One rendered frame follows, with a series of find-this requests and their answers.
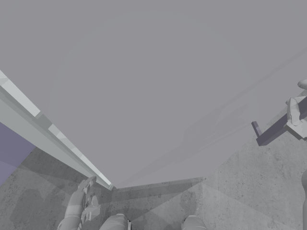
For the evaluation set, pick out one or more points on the fridge door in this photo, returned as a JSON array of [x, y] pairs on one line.
[[153, 91]]

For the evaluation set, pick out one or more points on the robot thigh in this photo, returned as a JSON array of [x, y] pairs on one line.
[[116, 222], [193, 223]]

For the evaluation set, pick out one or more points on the left robot thigh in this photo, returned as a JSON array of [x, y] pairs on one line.
[[116, 222]]

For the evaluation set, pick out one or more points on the left robot forearm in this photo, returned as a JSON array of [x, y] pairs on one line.
[[70, 223]]

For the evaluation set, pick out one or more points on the right robot thigh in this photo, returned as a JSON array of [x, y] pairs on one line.
[[193, 223]]

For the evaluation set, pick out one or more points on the robot left hand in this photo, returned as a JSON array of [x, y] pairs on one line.
[[78, 203]]

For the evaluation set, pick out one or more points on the robot right hand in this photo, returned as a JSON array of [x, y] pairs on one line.
[[298, 128]]

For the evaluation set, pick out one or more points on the handle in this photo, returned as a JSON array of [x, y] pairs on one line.
[[277, 128]]

